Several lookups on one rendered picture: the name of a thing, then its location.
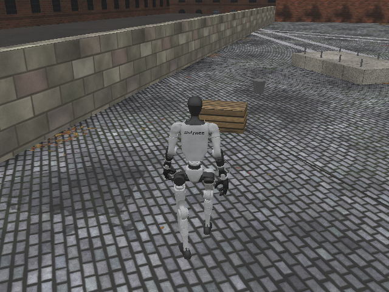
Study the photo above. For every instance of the left robot upper arm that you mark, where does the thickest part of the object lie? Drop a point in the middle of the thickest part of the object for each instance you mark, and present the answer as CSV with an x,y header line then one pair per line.
x,y
175,128

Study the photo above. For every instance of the right robot upper arm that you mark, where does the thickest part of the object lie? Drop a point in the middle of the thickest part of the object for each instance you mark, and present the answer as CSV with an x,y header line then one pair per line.
x,y
216,141

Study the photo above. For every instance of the robot left thigh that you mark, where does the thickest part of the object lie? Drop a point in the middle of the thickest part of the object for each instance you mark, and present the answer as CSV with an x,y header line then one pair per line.
x,y
179,192

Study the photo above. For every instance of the robot right forearm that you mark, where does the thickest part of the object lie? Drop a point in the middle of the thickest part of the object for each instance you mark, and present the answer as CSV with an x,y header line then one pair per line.
x,y
221,166

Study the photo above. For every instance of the robot right hand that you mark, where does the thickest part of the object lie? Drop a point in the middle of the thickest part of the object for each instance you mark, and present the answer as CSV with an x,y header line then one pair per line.
x,y
225,186

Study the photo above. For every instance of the robot left hand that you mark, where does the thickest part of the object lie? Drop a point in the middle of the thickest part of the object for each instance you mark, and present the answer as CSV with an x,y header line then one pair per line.
x,y
170,171

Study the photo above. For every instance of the robot left forearm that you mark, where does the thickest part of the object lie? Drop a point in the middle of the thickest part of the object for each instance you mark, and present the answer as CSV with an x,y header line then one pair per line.
x,y
168,160

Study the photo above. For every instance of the left robot shin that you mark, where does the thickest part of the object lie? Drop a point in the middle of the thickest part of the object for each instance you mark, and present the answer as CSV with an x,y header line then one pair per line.
x,y
183,229

